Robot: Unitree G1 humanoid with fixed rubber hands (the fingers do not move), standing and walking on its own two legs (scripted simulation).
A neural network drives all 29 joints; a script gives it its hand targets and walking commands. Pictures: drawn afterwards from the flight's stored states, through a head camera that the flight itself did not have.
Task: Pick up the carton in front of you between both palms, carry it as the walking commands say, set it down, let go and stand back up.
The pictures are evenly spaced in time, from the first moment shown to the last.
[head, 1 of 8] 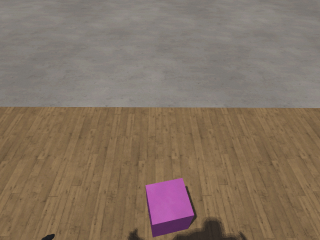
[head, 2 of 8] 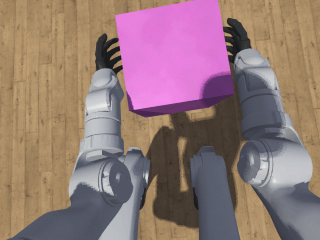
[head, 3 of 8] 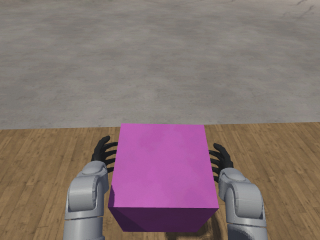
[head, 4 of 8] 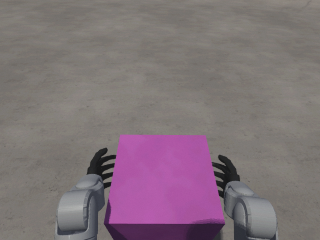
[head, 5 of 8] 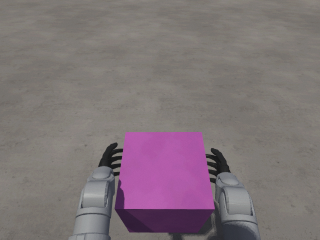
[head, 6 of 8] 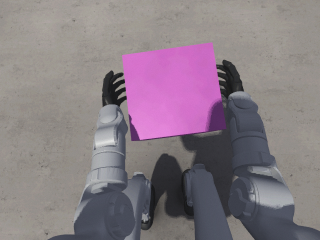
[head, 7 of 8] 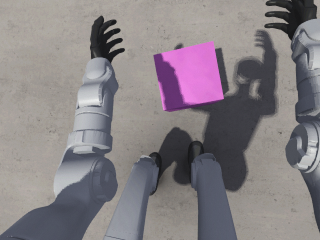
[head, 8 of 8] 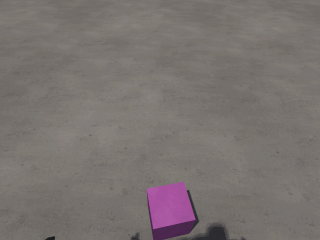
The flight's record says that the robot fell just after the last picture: no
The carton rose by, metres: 0.68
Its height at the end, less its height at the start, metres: -0.08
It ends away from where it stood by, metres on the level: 2.84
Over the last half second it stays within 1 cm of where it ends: yes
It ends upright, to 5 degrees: yes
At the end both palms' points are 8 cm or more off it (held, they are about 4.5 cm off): yes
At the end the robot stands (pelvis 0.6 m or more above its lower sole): yes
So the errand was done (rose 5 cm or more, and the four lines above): yes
